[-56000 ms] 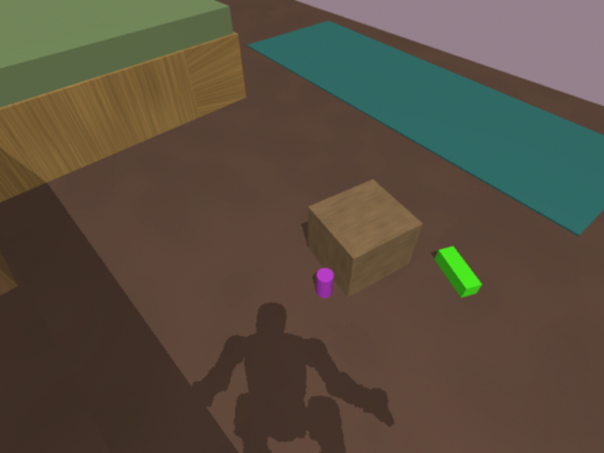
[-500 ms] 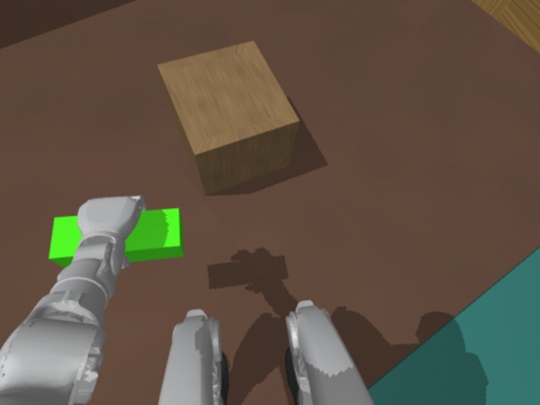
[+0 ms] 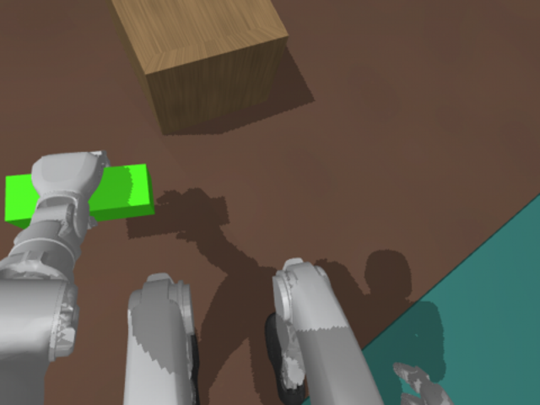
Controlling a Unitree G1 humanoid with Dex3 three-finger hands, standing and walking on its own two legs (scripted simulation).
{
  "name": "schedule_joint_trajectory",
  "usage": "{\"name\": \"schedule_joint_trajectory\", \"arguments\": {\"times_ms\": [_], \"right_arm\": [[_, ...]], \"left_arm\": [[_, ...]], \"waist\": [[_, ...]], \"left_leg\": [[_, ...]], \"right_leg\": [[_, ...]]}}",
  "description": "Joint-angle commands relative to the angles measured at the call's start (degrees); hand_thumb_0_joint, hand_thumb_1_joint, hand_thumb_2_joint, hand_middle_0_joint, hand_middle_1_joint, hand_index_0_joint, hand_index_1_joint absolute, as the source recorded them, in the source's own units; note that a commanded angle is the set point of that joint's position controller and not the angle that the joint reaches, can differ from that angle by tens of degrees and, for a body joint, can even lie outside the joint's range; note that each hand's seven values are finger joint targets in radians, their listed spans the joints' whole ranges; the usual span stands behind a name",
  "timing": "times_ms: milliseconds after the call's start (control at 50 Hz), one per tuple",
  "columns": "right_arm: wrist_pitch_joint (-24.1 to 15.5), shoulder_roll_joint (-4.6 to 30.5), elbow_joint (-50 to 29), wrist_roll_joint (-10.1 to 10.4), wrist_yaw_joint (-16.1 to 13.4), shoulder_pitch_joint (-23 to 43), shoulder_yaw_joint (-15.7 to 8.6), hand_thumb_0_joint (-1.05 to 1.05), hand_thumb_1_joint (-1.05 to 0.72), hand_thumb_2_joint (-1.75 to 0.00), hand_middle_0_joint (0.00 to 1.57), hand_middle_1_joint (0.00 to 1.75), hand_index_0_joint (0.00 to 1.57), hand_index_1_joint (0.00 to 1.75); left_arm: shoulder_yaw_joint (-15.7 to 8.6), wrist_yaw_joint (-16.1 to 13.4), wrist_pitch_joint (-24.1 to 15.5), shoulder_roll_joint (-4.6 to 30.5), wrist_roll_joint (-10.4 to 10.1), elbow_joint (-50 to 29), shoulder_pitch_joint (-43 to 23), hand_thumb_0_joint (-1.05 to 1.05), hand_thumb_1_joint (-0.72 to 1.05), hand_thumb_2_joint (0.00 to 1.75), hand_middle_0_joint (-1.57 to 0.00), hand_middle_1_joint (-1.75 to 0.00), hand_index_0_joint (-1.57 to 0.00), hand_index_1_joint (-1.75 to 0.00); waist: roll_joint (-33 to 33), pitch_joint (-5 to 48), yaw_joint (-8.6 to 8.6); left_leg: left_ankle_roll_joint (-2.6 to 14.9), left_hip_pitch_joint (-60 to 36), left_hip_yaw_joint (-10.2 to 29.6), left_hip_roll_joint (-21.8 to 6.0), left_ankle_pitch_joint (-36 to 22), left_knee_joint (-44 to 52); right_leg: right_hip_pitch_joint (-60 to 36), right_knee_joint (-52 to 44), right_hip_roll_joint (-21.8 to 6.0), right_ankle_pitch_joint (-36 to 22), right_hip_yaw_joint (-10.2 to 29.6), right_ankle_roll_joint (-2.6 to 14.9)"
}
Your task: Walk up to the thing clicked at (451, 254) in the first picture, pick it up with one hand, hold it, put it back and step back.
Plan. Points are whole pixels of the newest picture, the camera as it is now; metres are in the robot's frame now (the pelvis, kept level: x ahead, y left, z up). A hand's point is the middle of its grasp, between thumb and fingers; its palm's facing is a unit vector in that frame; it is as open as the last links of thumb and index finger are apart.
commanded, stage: crouch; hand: left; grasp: from above
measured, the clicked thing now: (86, 196) +0.45 +0.25 -0.21
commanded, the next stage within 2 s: lower in 0.56 s
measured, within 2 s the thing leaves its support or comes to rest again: rests again in 1.68 s
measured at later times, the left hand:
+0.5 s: hand (99, 197) +0.46 +0.25 -0.26, palm faces -0.47 -0.05 -0.88, open 10.3 cm
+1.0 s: hand (108, 201) +0.47 +0.25 -0.32, palm faces -0.49 -0.06 -0.87, open 10.3 cm
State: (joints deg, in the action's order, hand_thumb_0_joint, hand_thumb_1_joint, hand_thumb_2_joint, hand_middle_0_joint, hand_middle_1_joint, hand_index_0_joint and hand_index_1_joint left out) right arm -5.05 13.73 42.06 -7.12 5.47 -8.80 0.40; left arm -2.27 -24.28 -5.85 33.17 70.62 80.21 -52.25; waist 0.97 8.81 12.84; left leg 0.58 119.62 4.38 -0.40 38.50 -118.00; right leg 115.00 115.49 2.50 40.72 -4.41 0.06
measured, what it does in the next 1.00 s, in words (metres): lowers itself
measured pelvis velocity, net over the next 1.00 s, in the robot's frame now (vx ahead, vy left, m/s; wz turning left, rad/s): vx -0.01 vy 0.00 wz -0.09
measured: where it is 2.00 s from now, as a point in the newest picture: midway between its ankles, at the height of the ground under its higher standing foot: (237, 382)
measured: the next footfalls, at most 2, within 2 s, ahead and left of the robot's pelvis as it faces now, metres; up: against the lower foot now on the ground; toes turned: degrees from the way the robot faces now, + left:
none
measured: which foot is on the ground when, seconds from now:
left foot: down 0.00-1.00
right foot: down 0.00-1.00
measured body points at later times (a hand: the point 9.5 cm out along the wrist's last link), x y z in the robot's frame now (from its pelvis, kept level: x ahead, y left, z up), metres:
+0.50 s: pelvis -0.01 +0.00 -0.07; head +0.25 +0.05 +0.30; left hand +0.48 +0.25 -0.21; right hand +0.01 -0.27 -0.17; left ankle +0.07 +0.12 -0.40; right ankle +0.07 -0.12 -0.40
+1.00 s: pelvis -0.01 +0.00 -0.10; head +0.27 +0.06 +0.24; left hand +0.49 +0.25 -0.27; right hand +0.01 -0.27 -0.20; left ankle +0.07 +0.12 -0.40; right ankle +0.07 -0.12 -0.40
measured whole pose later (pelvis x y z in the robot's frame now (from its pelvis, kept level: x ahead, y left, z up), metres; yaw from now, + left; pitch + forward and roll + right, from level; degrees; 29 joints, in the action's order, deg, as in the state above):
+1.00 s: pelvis -0.01 +0.00 -0.10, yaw -5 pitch +35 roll -9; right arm -5.2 16.0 40.6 -9.2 8.3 -8.3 7.6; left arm -5.5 -25.0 -8.9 45.7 71.7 87.3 -59.1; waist -2.8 -1.7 17.5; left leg 0.4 134.2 8.1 -1.8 39.6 -137.8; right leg 129.1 132.9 4.3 40.2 -8.1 -0.1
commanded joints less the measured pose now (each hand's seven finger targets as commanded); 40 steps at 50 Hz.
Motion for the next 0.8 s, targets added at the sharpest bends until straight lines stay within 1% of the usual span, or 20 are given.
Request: {"name": "schedule_joint_trajectory", "arguments": {"times_ms": [0,20,100,120,180,200,260,280,300,340,420,440,500,560,580,660,680,720,740,780], "right_arm": [[-0.1,13.2,-0.1,-0.2,0.4,-14.4,-3.6,0.00,-0.90,-0.90,0.20,0.30,0.20,0.30],[-0.1,13.4,0.2,-0.3,0.6,-14.5,-3.9,0.00,-0.90,-0.90,0.20,0.30,0.20,0.30],[0.1,13.7,0.0,-0.3,1.3,-14.7,-3.7,0.00,-0.91,-0.90,0.20,0.30,0.20,0.30],[0.2,13.7,-0.1,-0.4,1.3,-14.4,-3.5,0.00,-0.90,-0.90,0.20,0.30,0.20,0.30],[0.3,14.1,0.0,-0.6,1.6,-14.9,-3.3,0.00,-0.90,-0.90,0.20,0.30,0.20,0.30],[0.5,14.0,0.1,-0.6,1.7,-14.7,-3.2,0.00,-0.91,-0.90,0.20,0.30,0.20,0.30],[0.5,14.7,0.4,-0.9,2.0,-15.6,-2.8,0.00,-0.91,-0.90,0.20,0.30,0.20,0.30],[0.5,14.5,0.1,-0.9,2.1,-14.9,-2.6,0.00,-0.91,-0.90,0.20,0.30,0.20,0.30],[0.5,14.9,0.2,-0.8,1.9,-14.8,-2.6,0.00,-0.90,-0.90,0.20,0.30,0.20,0.30],[0.4,14.7,0.1,-0.9,2.0,-14.9,-1.9,0.00,-0.91,-0.90,0.20,0.30,0.20,0.30],[0.4,15.1,0.3,-1.4,1.8,-15.0,-1.0,0.00,-0.91,-0.90,0.20,0.30,0.20,0.30],[0.5,15.0,0.5,-1.2,1.8,-14.6,-0.9,0.00,-0.91,-0.90,0.20,0.30,0.20,0.30],[0.3,16.0,0.6,-1.4,1.8,-15.3,-0.6,0.00,-0.91,-0.90,0.20,0.30,0.20,0.30],[0.4,16.0,0.4,-1.5,1.8,-15.2,0.1,0.00,-0.91,-0.90,0.20,0.30,0.20,0.30],[0.3,16.0,0.3,-1.2,1.8,-14.6,0.3,0.00,-0.91,-0.90,0.20,0.30,0.20,0.30],[0.4,16.3,-0.1,-1.3,1.7,-14.3,0.8,0.00,-0.91,-0.90,0.20,0.30,0.20,0.30],[0.5,16.4,0.0,-1.2,1.9,-14.4,0.9,0.00,-0.91,-0.90,0.20,0.30,0.20,0.30],[0.3,16.4,-0.1,-1.4,2.1,-14.7,1.5,0.00,-0.91,-0.90,0.20,0.30,0.20,0.30],[0.3,16.5,-0.1,-1.5,2.1,-14.4,1.9,0.00,-0.91,-0.90,0.20,0.30,0.20,0.30],[0.1,16.8,-0.2,-1.6,2.1,-14.6,2.3,0.00,-0.91,-0.90,0.20,0.30,0.20,0.30]], "left_arm": [[-2.3,-3.0,-0.8,14.5,-0.2,-8.6,-21.6,0.00,0.56,1.06,-0.95,-0.87,-0.95,-0.87],[-2.9,-2.9,-1.4,16.0,0.0,-11.9,-24.4,0.00,0.59,1.05,-0.96,-0.86,-0.96,-0.86],[-3.3,-2.8,-2.0,17.4,0.3,-9.3,-23.4,0.00,0.55,1.04,-0.93,-0.87,-0.94,-0.87],[-2.7,-2.8,-1.9,16.3,0.4,-8.0,-22.9,0.00,0.55,1.04,-0.93,-0.87,-0.93,-0.87],[-4.4,-3.2,-2.2,19.3,0.6,-8.2,-24.4,0.00,0.54,1.02,-0.92,-0.87,-0.92,-0.87],[-3.9,-3.2,-2.2,19.0,0.8,-7.6,-24.7,0.00,0.54,1.01,-0.92,-0.85,-0.93,-0.84],[-5.0,-3.4,-2.7,21.1,0.7,-9.4,-27.2,0.00,0.57,1.03,-0.93,-0.89,-0.94,-0.88],[-4.5,-3.3,-2.4,20.4,1.0,-6.2,-24.4,0.00,0.56,1.04,-0.94,-0.87,-0.94,-0.87],[-5.1,-3.4,-2.8,22.2,0.8,-8.3,-27.5,0.00,0.56,1.03,-0.93,-0.87,-0.93,-0.87],[-4.7,-3.5,-2.8,22.0,0.8,-5.6,-26.3,0.00,0.56,1.02,-0.93,-0.89,-0.94,-0.88],[-5.4,-3.8,-2.7,23.5,0.9,-6.2,-26.6,0.00,0.59,1.04,-0.96,-0.88,-0.96,-0.87],[-4.8,-3.8,-2.6,23.5,1.0,-5.9,-27.0,0.00,0.59,1.03,-0.95,-0.87,-0.96,-0.87],[-5.1,-3.7,-2.4,24.5,1.1,-6.2,-28.3,0.00,0.58,1.05,-0.95,-0.88,-0.95,-0.88],[-4.6,-3.4,-2.5,24.4,1.3,-5.6,-27.7,0.00,0.57,1.03,-0.95,-0.87,-0.95,-0.87],[-4.1,-3.4,-2.1,23.4,0.9,-4.0,-26.4,0.00,0.56,1.02,-0.94,-0.87,-0.94,-0.87],[-4.1,-3.1,-1.9,24.7,0.6,-5.7,-26.9,0.00,0.55,1.06,-0.98,-0.84,-0.96,-0.85],[-4.0,-3.0,-1.7,25.5,0.7,-5.0,-27.5,0.00,0.54,1.10,-0.98,-0.84,-0.95,-0.86],[-3.5,-2.7,-1.8,24.4,0.3,-3.3,-27.6,0.00,0.56,1.07,-0.97,-0.86,-0.96,-0.87],[-3.5,-2.7,-1.9,24.7,0.2,-2.7,-27.0,0.00,0.55,1.08,-0.97,-0.85,-0.96,-0.87],[-3.3,-2.8,-2.4,25.0,0.3,-2.2,-28.2,0.00,0.54,1.03,-0.95,-0.84,-0.94,-0.85]], "waist": [[16.8,41.4,0.44],[17.9,42.0,0.80],[17.0,41.4,0.78],[16.6,41.4,0.88],[17.1,41.0,1.06],[17.7,40.5,1.00],[17.8,40.8,1.75],[17.4,40.3,1.26],[17.4,40.6,2.00],[16.8,39.0,2.05],[17.7,39.9,2.14],[18.5,40.2,1.90],[19.6,37.4,3.10],[19.7,36.4,3.47],[19.4,35.4,3.04],[20.8,37.3,3.15],[19.5,37.1,3.49],[19.0,33.6,4.51],[18.4,33.9,4.26],[18.3,33.1,5.24]], "left_leg": [[0.54,-36.4,-0.9,0.0,-18.5,8.5],[0.46,-36.5,-0.7,-0.2,-18.6,7.9],[0.91,-33.9,-1.2,-0.2,-18.0,5.3],[1.00,-33.0,-1.4,-0.2,-17.8,4.8],[0.95,-31.5,-1.1,-0.3,-16.2,4.0],[0.82,-31.1,-1.0,-0.3,-15.7,4.0],[0.93,-29.4,-1.0,-0.3,-14.9,2.5],[0.86,-29.4,-0.8,-0.4,-14.6,2.4],[1.21,-27.5,-1.2,-0.4,-13.3,1.4],[1.29,-25.2,-1.4,-0.3,-11.7,1.0],[1.21,-25.3,-1.4,-0.5,-12.9,-0.7],[1.12,-24.6,-1.4,-0.6,-12.7,-0.9],[0.80,-24.5,-0.4,-0.7,-12.1,-0.9],[0.84,-23.3,-0.5,-0.8,-11.4,-1.9],[0.77,-23.2,-0.2,-0.8,-11.3,-1.7],[0.73,-23.5,-0.4,-0.9,-13.4,-3.0],[1.08,-22.3,-0.6,-0.9,-13.3,-3.9],[1.18,-18.9,-0.7,-0.8,-12.2,-4.5],[1.18,-19.1,-0.4,-0.9,-11.9,-4.7],[1.29,-17.5,-0.5,-1.0,-11.7,-5.9]], "right_leg": [[-14.7,-10.4,0.1,-20.1,-1.3,2.23],[-13.5,-9.5,0.2,-19.7,-1.5,2.32],[-13.6,-8.1,0.6,-20.5,-1.4,2.11],[-13.3,-7.8,0.8,-20.4,-1.5,2.01],[-12.3,-6.4,0.7,-19.3,-1.8,2.00],[-11.5,-5.9,0.9,-18.6,-2.0,2.20],[-12.2,-4.7,0.9,-19.0,-2.3,1.99],[-11.5,-4.2,1.0,-18.5,-2.5,2.09],[-11.5,-4.5,1.2,-18.1,-2.4,1.89],[-12.0,-4.2,1.3,-17.2,-2.5,1.87],[-11.9,-2.8,1.4,-18.4,-2.8,1.61],[-11.6,-2.2,1.8,-18.3,-3.0,1.83],[-8.5,-0.8,1.4,-17.5,-3.8,2.07],[-8.8,-0.5,1.6,-17.1,-4.1,1.95],[-7.4,0.1,1.6,-17.1,-4.2,2.08],[-8.6,1.2,1.9,-18.9,-4.5,1.98],[-9.2,1.0,2.2,-19.3,-4.4,1.85],[-8.5,1.5,2.1,-18.5,-4.6,1.69],[-8.5,1.6,2.4,-18.2,-4.9,1.71],[-8.7,2.0,2.4,-18.2,-5.0,1.54]]}}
